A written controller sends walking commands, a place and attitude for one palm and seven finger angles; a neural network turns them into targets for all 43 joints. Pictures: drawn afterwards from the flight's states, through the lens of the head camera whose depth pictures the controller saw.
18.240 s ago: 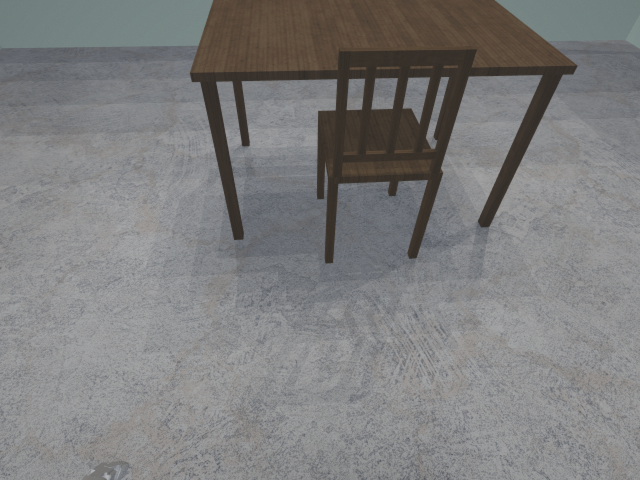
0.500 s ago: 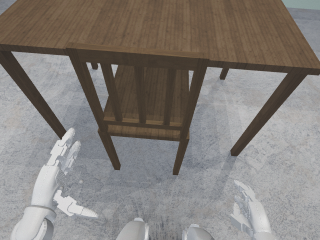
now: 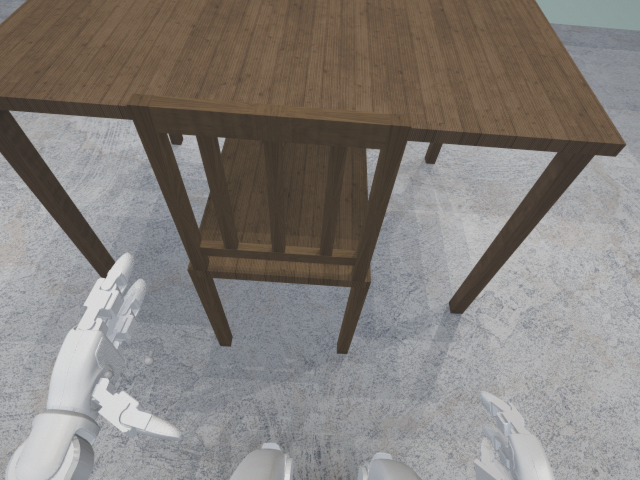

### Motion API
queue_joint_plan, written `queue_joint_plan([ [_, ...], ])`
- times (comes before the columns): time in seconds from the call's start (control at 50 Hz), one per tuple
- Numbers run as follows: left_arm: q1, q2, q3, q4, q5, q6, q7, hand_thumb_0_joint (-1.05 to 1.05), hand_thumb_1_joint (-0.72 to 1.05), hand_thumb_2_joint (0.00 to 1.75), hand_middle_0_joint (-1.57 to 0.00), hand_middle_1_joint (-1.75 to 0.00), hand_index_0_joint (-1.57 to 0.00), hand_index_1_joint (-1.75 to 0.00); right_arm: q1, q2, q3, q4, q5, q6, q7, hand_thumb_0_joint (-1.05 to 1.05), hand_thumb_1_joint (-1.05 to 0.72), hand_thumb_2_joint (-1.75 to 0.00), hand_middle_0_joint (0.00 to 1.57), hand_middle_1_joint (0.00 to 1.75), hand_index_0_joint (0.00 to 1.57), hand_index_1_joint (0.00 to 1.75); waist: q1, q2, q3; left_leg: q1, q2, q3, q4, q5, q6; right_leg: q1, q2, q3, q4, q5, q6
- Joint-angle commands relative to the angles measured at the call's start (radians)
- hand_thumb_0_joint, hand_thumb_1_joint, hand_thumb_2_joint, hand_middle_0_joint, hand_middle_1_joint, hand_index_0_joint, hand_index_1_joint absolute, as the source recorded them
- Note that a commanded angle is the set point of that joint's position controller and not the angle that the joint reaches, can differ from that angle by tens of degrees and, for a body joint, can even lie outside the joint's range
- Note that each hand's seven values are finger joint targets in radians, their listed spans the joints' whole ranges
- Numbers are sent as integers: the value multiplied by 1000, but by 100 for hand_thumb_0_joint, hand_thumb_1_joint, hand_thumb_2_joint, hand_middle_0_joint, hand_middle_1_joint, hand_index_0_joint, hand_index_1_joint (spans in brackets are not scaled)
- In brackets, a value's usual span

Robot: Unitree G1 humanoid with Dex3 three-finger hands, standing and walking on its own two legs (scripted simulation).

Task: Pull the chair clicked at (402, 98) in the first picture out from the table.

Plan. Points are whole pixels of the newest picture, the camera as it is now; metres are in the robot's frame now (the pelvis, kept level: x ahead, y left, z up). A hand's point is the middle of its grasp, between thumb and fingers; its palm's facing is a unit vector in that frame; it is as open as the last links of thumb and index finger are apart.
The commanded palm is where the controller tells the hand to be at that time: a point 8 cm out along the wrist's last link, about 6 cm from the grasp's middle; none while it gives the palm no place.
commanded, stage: raise the hand toward the chair's back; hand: left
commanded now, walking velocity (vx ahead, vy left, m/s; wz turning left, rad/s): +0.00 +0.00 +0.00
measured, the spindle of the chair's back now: (276, 202) +0.53 +0.10 -0.02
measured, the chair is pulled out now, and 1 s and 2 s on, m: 0.00 0.00 0.00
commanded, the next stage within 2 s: aim the fingers beside a spindle in 0.24 s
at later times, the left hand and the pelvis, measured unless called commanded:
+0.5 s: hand (172, 356) +0.25 +0.18 +0.04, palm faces -0.03 -1.00 -0.04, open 17.0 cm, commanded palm +0.23 +0.24 +0.04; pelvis +0.00 -0.01 -0.01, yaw +1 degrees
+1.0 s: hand (220, 317) +0.31 +0.14 +0.02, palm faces -0.04 -1.00 -0.04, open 17.0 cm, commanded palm +0.29 +0.20 +0.02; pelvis +0.00 -0.02 -0.02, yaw +0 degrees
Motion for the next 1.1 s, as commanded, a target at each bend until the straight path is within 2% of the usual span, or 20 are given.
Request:
queue_joint_plan([
  [0.0, -91, 131, 73, -168, -6, -86, 12, 0, -50, 30, -6, -8, -6, -8, -57, -137, -62, -143, -2, -56, -7, 0, -90, -90, 20, 30, 20, 30, 4, 79, -180, 171, 23, -95, -190, 231, -63, 55, 0, 39, -110, 110, -16],
  [0.1, -70, 142, 66, -212, -13, -65, -11, 0, -50, 30, -6, -8, -6, -8, -54, -140, -63, -157, 3, -55, -7, 0, -90, -90, 20, 30, 20, 30, 13, 90, -243, 215, 24, -97, -196, 291, -66, 99, 0, 42, -115, 152, -16],
  [0.16, -67, 145, 77, -212, -20, -60, -7, 0, -50, 30, -6, -8, -6, -8, -56, -135, -63, -157, 3, -51, -11, 0, -90, -90, 20, 30, 20, 30, 8, 53, -233, 203, 24, -95, -194, 273, -60, 101, 4, 41, -122, 148, -11],
  [0.24, -93, 132, 83, -161, -24, -66, 2, 0, -50, 30, -6, -8, -6, -8, -62, -134, -56, -146, 2, -49, -16, 0, -90, -90, 20, 30, 20, 30, -1, 7, -176, 144, 20, -91, -186, 208, -50, 81, 5, 44, -126, 111, -11],
  [0.3, -108, 126, 68, -163, -20, -73, -6, 0, -50, 30, -6, -8, -6, -8, -63, -135, -55, -148, 3, -53, -14, 0, -90, -90, 20, 30, 20, 30, 2, 56, -183, 151, 18, -87, -184, 200, -52, 76, 0, 49, -123, 103, -13],
  [0.32, -104, 131, 69, -172, -16, -73, -8, 0, -50, 30, -6, -8, -6, -8, -58, -136, -56, -150, 3, -54, -14, 0, -90, -90, 20, 30, 20, 30, 3, 45, -205, 164, 20, -93, -186, 216, -53, 82, 0, 46, -118, 114, -13],
  [0.34, -126, 115, 37, -188, -10, -73, -12, 0, -50, 30, -6, -8, -6, -8, -61, -137, -54, -152, 2, -56, -14, 0, -90, -90, 20, 30, 20, 30, -3, 72, -218, 176, 19, -90, -177, 238, -52, 78, -1, 50, -111, 130, -13],
  [0.4, -199, 96, -3, -185, -1, -72, -12, 0, -50, 30, -6, -8, -6, -8, -49, -137, -53, -141, 1, -63, -17, 0, -90, -90, 20, 30, 20, 30, -24, 44, -220, 176, 22, -95, -161, 230, -48, 59, -3, 51, -111, 130, -9],
  [0.44, -202, 118, 23, -153, 1, -72, -2, 0, -50, 30, -6, -8, -6, -8, -48, -139, -54, -134, -1, -63, -20, 0, -90, -90, 20, 30, 20, 30, -19, 20, -214, 149, 22, -92, -152, 217, -45, 55, 0, 54, -109, 121, -9],
  [0.52, -206, 99, 12, -152, 14, -73, 27, 0, -50, 30, -6, -8, -6, -8, -56, -133, -55, -141, -4, -59, -12, 0, -90, -90, 20, 30, 20, 30, -1, 56, -242, 163, 18, -88, -151, 253, -54, 55, -8, 52, -89, 147, -12],
  [0.54, -193, 119, 32, -137, 19, -68, 38, 0, -50, 30, -6, -8, -6, -8, -55, -135, -56, -143, -6, -54, -10, 0, -90, -90, 20, 30, 20, 30, 5, 44, -249, 146, 16, -83, -147, 253, -50, 66, -7, 56, -89, 150, -12],
  [0.64, -219, 117, 44, -108, 27, -69, 66, 0, -50, 30, -6, -8, -6, -8, -57, -129, -58, -150, -8, -33, -2, 0, -90, -90, 20, 30, 20, 30, 9, 5, -262, 99, 13, -63, -129, 257, -43, 97, -8, 72, -83, 180, -12],
  [0.66, -234, 92, 17, -106, 31, -71, 66, 0, -50, 30, -6, -8, -6, -8, -59, -127, -56, -152, -8, -31, 0, 0, -90, -90, 20, 30, 20, 30, 1, 13, -267, 101, 12, -58, -122, 253, -40, 88, -10, 75, -81, 182, -9],
  [0.74, -327, 88, -4, -75, 40, -81, 69, 0, -50, 30, -6, -8, -6, -8, -55, -133, -55, -139, -9, -23, -2, 0, -90, -90, 20, 30, 20, 30, -16, 21, -250, 78, 15, -62, -108, 216, -38, 52, -9, 81, -78, 144, -11],
  [0.78, -375, 62, -37, -68, 45, -85, 68, 0, -50, 30, -6, -8, -6, -8, -47, -132, -57, -133, -11, -23, -2, 0, -90, -90, 20, 30, 20, 30, -26, 23, -279, 91, 14, -59, -95, 235, -35, 53, -14, 84, -72, 171, -8],
  [0.84, -383, 99, 0, -43, 45, -88, 76, 0, -50, 30, -6, -8, -6, -8, -41, -138, -60, -125, -13, -17, -4, 0, -90, -90, 20, 30, 20, 30, -15, -5, -310, 75, 14, -57, -85, 247, -34, 72, -11, 91, -64, 188, -8],
  [0.86, -394, 85, -8, -34, 44, -89, 76, 0, -50, 30, -6, -8, -6, -8, -42, -134, -61, -125, -13, -14, -2, 0, -90, -90, 20, 30, 20, 30, -17, -14, -324, 70, 12, -52, -80, 245, -33, 84, -14, 96, -63, 196, -4],
  [1.02, -466, 93, 12, 30, 60, -88, 104, 0, -50, 30, -6, -8, -6, -8, -39, -128, -60, -120, -16, 16, 7, 0, -90, -90, 20, 30, 20, 30, -6, 24, -332, 35, 9, -36, -64, 250, -34, 94, -17, 113, -49, 219, -7],
  [1.04, -482, 97, 13, 45, 62, -87, 107, 0, -50, 30, -6, -8, -6, -8, -36, -130, -60, -120, -16, 18, 8, 0, -90, -90, 20, 30, 20, 30, -15, -3, -329, 23, 10, -38, -60, 250, -32, 95, -14, 113, -47, 221, -5],
  [1.08, -528, 69, -21, 43, 66, -95, 108, 0, -50, 30, -6, -8, -6, -8, -33, -128, -60, -115, -16, 22, 9, 0, -90, -90, 20, 30, 20, 30, -26, -4, -339, 33, 12, -40, -54, 256, -32, 80, -16, 111, -40, 230, -3],
])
